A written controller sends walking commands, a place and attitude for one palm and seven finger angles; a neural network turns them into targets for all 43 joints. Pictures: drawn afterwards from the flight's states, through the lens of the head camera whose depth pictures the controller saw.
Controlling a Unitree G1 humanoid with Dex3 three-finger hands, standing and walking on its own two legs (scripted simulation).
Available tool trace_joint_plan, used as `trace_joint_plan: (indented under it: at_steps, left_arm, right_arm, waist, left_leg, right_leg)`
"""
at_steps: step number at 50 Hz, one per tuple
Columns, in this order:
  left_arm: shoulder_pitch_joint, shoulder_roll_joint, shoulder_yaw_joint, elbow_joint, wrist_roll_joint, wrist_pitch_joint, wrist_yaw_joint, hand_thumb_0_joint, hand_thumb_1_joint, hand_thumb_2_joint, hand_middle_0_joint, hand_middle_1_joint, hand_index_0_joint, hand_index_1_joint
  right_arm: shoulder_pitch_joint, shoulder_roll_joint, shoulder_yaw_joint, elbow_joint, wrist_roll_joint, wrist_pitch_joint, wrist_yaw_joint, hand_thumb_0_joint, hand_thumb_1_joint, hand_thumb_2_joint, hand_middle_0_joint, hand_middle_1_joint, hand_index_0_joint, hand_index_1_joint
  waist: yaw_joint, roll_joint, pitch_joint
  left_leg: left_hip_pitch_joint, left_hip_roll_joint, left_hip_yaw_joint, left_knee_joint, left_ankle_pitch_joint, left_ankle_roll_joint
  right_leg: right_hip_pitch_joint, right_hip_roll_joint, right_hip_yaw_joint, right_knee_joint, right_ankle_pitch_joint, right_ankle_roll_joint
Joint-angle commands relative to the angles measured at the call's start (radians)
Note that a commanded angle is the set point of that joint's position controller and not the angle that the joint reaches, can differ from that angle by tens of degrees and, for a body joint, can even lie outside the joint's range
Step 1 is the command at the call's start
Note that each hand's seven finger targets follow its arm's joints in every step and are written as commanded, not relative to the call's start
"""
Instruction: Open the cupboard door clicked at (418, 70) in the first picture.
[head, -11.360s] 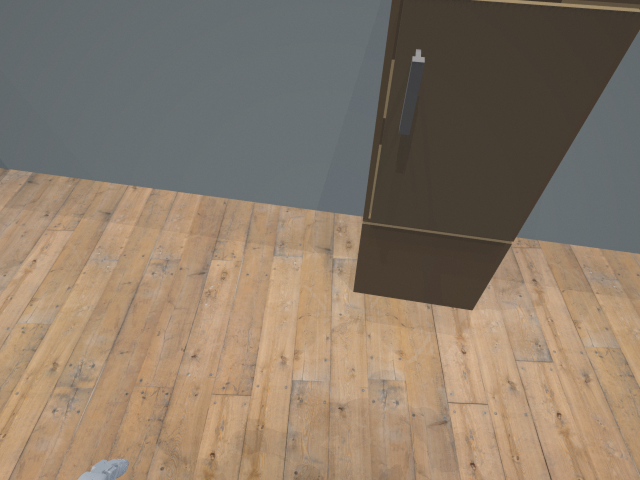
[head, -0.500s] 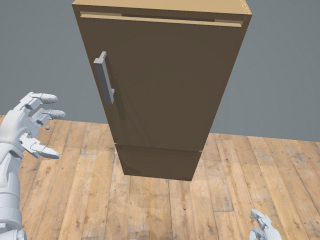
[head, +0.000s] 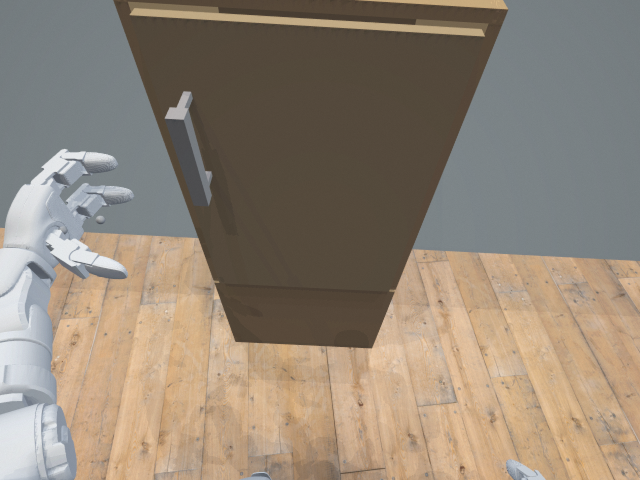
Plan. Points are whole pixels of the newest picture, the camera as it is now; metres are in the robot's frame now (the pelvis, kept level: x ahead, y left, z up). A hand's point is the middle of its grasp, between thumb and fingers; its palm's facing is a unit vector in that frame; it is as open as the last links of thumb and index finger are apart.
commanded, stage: move the hooked fingers beside the handle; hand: left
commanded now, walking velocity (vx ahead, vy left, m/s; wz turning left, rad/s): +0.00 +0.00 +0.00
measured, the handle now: (194, 152) +0.53 +0.19 +0.09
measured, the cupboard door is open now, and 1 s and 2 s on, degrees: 0 0 0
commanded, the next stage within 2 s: slide the fingers in behind the handle in 1.58 s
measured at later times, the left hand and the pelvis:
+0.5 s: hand (122, 186) +0.44 +0.26 +0.11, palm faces -0.01 -1.00 +0.00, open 14.0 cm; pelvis +0.00 +0.01 -0.01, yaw +0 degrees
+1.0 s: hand (142, 163) +0.49 +0.25 +0.10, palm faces -0.02 -1.00 +0.01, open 14.0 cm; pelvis +0.00 +0.00 -0.01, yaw -2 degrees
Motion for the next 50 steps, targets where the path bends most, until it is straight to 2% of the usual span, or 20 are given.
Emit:
trace_joint_plan:
  at_steps: [1, 3, 5, 7, 8, 10, 13, 17, 18, 21, 27, 30, 33, 36, 38, 39, 43, 45, 47, 50]
  left_arm:
    - [-0.407, 0.296, 0.037, -0.189, -0.012, -0.072, 0.012, 0.0, -0.5, 0.3, -0.3, -1.2, -0.3, -1.2]
    - [-0.407, 0.318, 0.06, -0.181, -0.008, -0.077, 0.024, 0.0, -0.5, 0.3, -0.3, -1.2, -0.3, -1.2]
    - [-0.428, 0.282, 0.023, -0.165, -0.001, -0.076, 0.031, 0.0, -0.5, 0.3, -0.3, -1.2, -0.3, -1.2]
    - [-0.466, 0.3, 0.04, -0.121, -0.004, -0.077, 0.04, 0.0, -0.5, 0.3, -0.3, -1.2, -0.3, -1.2]
    - [-0.48, 0.333, 0.06, -0.117, 0.006, -0.083, 0.045, 0.0, -0.5, 0.3, -0.3, -1.2, -0.3, -1.2]
    - [-0.505, 0.299, 0.025, -0.134, 0.019, -0.094, 0.049, 0.0, -0.5, 0.3, -0.3, -1.2, -0.3, -1.2]
    - [-0.504, 0.31, 0.036, -0.103, 0.018, -0.102, 0.053, 0.0, -0.5, 0.3, -0.3, -1.2, -0.3, -1.2]
    - [-0.62, 0.298, 0.004, -0.031, 0.028, -0.11, 0.056, 0.0, -0.5, 0.3, -0.3, -1.2, -0.3, -1.2]
    - [-0.62, 0.34, 0.036, -0.016, 0.037, -0.116, 0.058, 0.0, -0.5, 0.3, -0.3, -1.2, -0.3, -1.2]
    - [-0.654, 0.336, 0.017, -0.003, 0.047, -0.13, 0.058, 0.0, -0.5, 0.3, -0.3, -1.2, -0.3, -1.2]
    - [-0.71, 0.432, 0.064, 0.108, 0.058, -0.128, 0.047, 0.0, -0.5, 0.3, -0.3, -1.2, -0.3, -1.2]
    - [-0.749, 0.451, 0.058, 0.118, 0.078, -0.136, 0.041, 0.0, -0.5, 0.3, -0.3, -1.2, -0.3, -1.2]
    - [-0.766, 0.423, 0.04, 0.124, 0.072, -0.143, 0.036, 0.0, -0.5, 0.3, -0.3, -1.2, -0.3, -1.2]
    - [-0.798, 0.423, 0.023, 0.163, 0.081, -0.126, 0.032, 0.0, -0.5, 0.3, -0.3, -1.2, -0.3, -1.2]
    - [-0.805, 0.474, 0.061, 0.184, 0.088, -0.12, 0.041, 0.0, -0.5, 0.3, -0.3, -1.2, -0.3, -1.2]
    - [-0.833, 0.466, 0.045, 0.17, 0.094, -0.117, 0.046, 0.0, -0.5, 0.3, -0.3, -1.2, -0.3, -1.2]
    - [-0.756, 0.457, 0.068, 0.115, 0.096, -0.134, 0.059, 0.0, -0.5, 0.3, -0.3, -1.2, -0.3, -1.2]
    - [-0.734, 0.455, 0.075, 0.136, 0.09, -0.123, 0.06, 0.0, -0.5, 0.3, -0.3, -1.2, -0.3, -1.2]
    - [-0.701, 0.524, 0.135, 0.147, 0.086, -0.118, 0.064, 0.0, -0.5, 0.3, -0.3, -1.2, -0.3, -1.2]
    - [-0.699, 0.546, 0.136, 0.115, 0.106, -0.122, 0.063, 0.0, -0.5, 0.3, -0.3, -1.2, -0.3, -1.2]
  right_arm:
    - [0.036, -0.168, -0.066, -0.11, -0.003, -0.028, -0.008, 0.0, -0.9, -0.9, 0.2, 0.3, 0.2, 0.3]
    - [0.047, -0.171, -0.068, -0.111, -0.007, -0.019, -0.003, 0.0, -0.9, -0.9, 0.2, 0.3, 0.2, 0.3]
    - [0.044, -0.167, -0.064, -0.113, -0.007, -0.01, 0.0, 0.0, -0.9, -0.9, 0.2, 0.3, 0.2, 0.3]
    - [0.052, -0.171, -0.064, -0.105, -0.008, -0.001, -0.002, 0.0, -0.9, -0.9, 0.2, 0.3, 0.2, 0.3]
    - [0.056, -0.175, -0.065, -0.105, -0.009, 0.003, -0.002, 0.0, -0.9, -0.9, 0.2, 0.3, 0.2, 0.3]
    - [0.057, -0.169, -0.065, -0.106, -0.012, 0.007, 0.003, 0.0, -0.9, -0.9, 0.2, 0.3, 0.2, 0.3]
    - [0.069, -0.174, -0.066, -0.101, -0.014, 0.02, 0.006, 0.0, -0.9, -0.9, 0.2, 0.3, 0.2, 0.3]
    - [0.082, -0.177, -0.063, -0.083, -0.015, 0.033, 0.001, 0.0, -0.9, -0.9, 0.2, 0.3, 0.2, 0.3]
    - [0.09, -0.183, -0.065, -0.078, -0.017, 0.036, -0.001, 0.0, -0.9, -0.9, 0.2, 0.3, 0.2, 0.3]
    - [0.097, -0.181, -0.063, -0.07, -0.019, 0.042, 0.002, 0.0, -0.9, -0.9, 0.2, 0.3, 0.2, 0.3]
    - [0.126, -0.195, -0.058, -0.058, -0.02, 0.065, -0.005, 0.0, -0.9, -0.9, 0.2, 0.3, 0.2, 0.3]
    - [0.144, -0.197, -0.058, -0.052, -0.023, 0.072, -0.003, 0.0, -0.9, -0.9, 0.2, 0.3, 0.2, 0.3]
    - [0.163, -0.198, -0.061, -0.05, -0.026, 0.082, 0.0, 0.0, -0.9, -0.9, 0.2, 0.3, 0.2, 0.3]
    - [0.176, -0.203, -0.061, -0.04, -0.025, 0.09, 0.0, 0.0, -0.9, -0.9, 0.2, 0.3, 0.2, 0.3]
    - [0.194, -0.209, -0.06, -0.036, -0.028, 0.099, -0.001, 0.0, -0.9, -0.9, 0.2, 0.3, 0.2, 0.3]
    - [0.196, -0.208, -0.061, -0.037, -0.029, 0.102, -0.001, 0.0, -0.9, -0.9, 0.2, 0.3, 0.2, 0.3]
    - [0.211, -0.201, -0.069, -0.054, -0.036, 0.114, 0.012, 0.0, -0.9, -0.9, 0.2, 0.3, 0.2, 0.3]
    - [0.21, -0.199, -0.067, -0.06, -0.035, 0.123, 0.017, 0.0, -0.9, -0.9, 0.2, 0.3, 0.2, 0.3]
    - [0.212, -0.205, -0.069, -0.069, -0.036, 0.128, 0.016, 0.0, -0.9, -0.9, 0.2, 0.3, 0.2, 0.3]
    - [0.201, -0.197, -0.066, -0.087, -0.029, 0.136, 0.016, 0.0, -0.9, -0.9, 0.2, 0.3, 0.2, 0.3]
  waist:
    - [-0.009, 0.11, -0.336]
    - [-0.001, 0.098, -0.36]
    - [-0.011, 0.105, -0.336]
    - [-0.018, 0.058, -0.315]
    - [-0.015, 0.068, -0.333]
    - [-0.022, 0.127, -0.363]
    - [-0.021, 0.107, -0.371]
    - [-0.054, 0.069, -0.329]
    - [-0.045, 0.087, -0.354]
    - [-0.056, 0.124, -0.37]
    - [-0.071, 0.07, -0.351]
    - [-0.079, 0.132, -0.379]
    - [-0.089, 0.123, -0.417]
    - [-0.103, 0.148, -0.388]
    - [-0.098, 0.126, -0.404]
    - [-0.11, 0.14, -0.404]
    - [-0.076, 0.168, -0.503]
    - [-0.076, 0.13, -0.464]
    - [-0.058, 0.095, -0.457]
    - [-0.061, 0.126, -0.446]
  left_leg:
    - [0.317, 0.004, -0.1, -0.081, 0.306, -0.013]
    - [0.336, 0.009, -0.11, -0.075, 0.351, -0.017]
    - [0.327, 0.011, -0.111, -0.077, 0.341, -0.019]
    - [0.293, 0.009, -0.106, -0.071, 0.321, -0.013]
    - [0.298, 0.011, -0.109, -0.073, 0.333, -0.016]
    - [0.339, 0.013, -0.114, -0.067, 0.349, -0.021]
    - [0.34, 0.018, -0.117, -0.059, 0.381, -0.023]
    - [0.289, 0.014, -0.117, -0.055, 0.302, -0.013]
    - [0.297, 0.016, -0.118, -0.052, 0.308, -0.017]
    - [0.307, 0.017, -0.121, -0.045, 0.295, -0.019]
    - [0.196, 0.01, -0.103, -0.023, 0.248, -0.003]
    - [0.221, 0.013, -0.108, -0.009, 0.269, -0.007]
    - [0.253, 0.018, -0.114, 0.001, 0.302, -0.008]
    - [0.233, 0.02, -0.117, 0.006, 0.261, -0.009]
    - [0.222, 0.02, -0.118, 0.013, 0.29, -0.006]
    - [0.227, 0.023, -0.12, 0.015, 0.294, -0.007]
    - [0.301, 0.028, -0.122, 0.028, 0.402, -0.016]
    - [0.255, 0.025, -0.11, 0.029, 0.385, -0.01]
    - [0.196, 0.018, -0.098, 0.028, 0.373, -0.002]
    - [0.173, 0.012, -0.08, 0.028, 0.368, 0.001]
  right_leg:
    - [-0.029, 0.021, 0.029, -0.073, 0.268, -0.012]
    - [-0.028, 0.026, 0.024, -0.065, 0.284, -0.015]
    - [-0.049, 0.024, 0.022, -0.065, 0.269, -0.013]
    - [-0.038, 0.025, 0.023, -0.067, 0.271, -0.014]
    - [-0.038, 0.025, 0.024, -0.061, 0.277, -0.013]
    - [-0.066, 0.022, 0.024, -0.058, 0.267, -0.013]
    - [-0.069, 0.028, 0.022, -0.053, 0.28, -0.013]
    - [-0.094, 0.026, 0.023, -0.055, 0.238, -0.011]
    - [-0.093, 0.026, 0.026, -0.05, 0.241, -0.011]
    - [-0.116, 0.026, 0.028, -0.048, 0.223, -0.01]
    - [-0.088, 0.028, 0.043, -0.042, 0.227, -0.005]
    - [-0.123, 0.03, 0.044, -0.033, 0.229, -0.005]
    - [-0.144, 0.038, 0.038, -0.025, 0.238, -0.003]
    - [-0.188, 0.036, 0.039, -0.028, 0.198, -0.003]
    - [-0.172, 0.039, 0.039, -0.021, 0.223, -0.003]
    - [-0.19, 0.037, 0.037, -0.02, 0.221, -0.001]
    - [-0.169, 0.044, 0.03, 0.0, 0.274, -0.005]
    - [-0.151, 0.046, 0.033, -0.007, 0.288, 0.0]
    - [-0.088, 0.047, 0.039, -0.003, 0.318, -0.003]
    - [-0.07, 0.044, 0.048, -0.004, 0.345, 0.005]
